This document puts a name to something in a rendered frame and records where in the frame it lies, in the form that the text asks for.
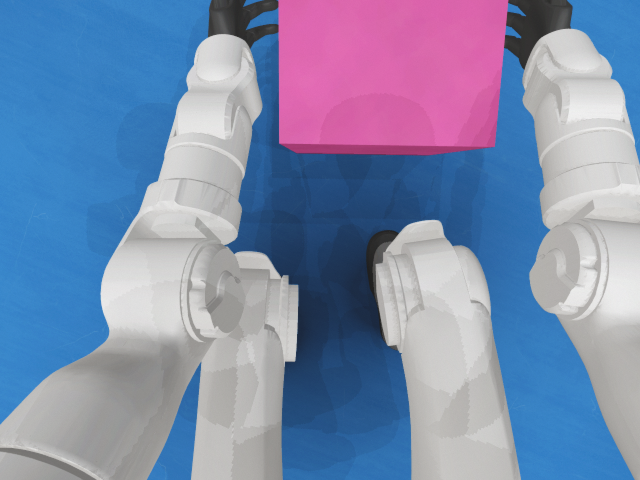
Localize robot right hand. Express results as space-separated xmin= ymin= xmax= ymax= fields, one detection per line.
xmin=504 ymin=0 xmax=573 ymax=70

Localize robot left hand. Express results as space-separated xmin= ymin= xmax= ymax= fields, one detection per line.
xmin=208 ymin=0 xmax=279 ymax=48

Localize robot left forearm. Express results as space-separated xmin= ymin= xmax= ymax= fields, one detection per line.
xmin=101 ymin=34 xmax=262 ymax=316

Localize robot right forearm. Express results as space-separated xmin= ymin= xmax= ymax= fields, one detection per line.
xmin=522 ymin=29 xmax=640 ymax=230

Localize robot right foot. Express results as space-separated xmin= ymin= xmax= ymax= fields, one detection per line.
xmin=366 ymin=230 xmax=399 ymax=350

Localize robot right upper arm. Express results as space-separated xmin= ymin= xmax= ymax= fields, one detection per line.
xmin=529 ymin=218 xmax=640 ymax=480

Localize carton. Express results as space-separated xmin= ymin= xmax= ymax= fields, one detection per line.
xmin=279 ymin=0 xmax=508 ymax=156

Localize robot left upper arm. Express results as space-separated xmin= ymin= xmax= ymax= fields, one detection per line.
xmin=0 ymin=238 xmax=246 ymax=480

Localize robot right thigh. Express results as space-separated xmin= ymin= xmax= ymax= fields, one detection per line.
xmin=376 ymin=238 xmax=521 ymax=480

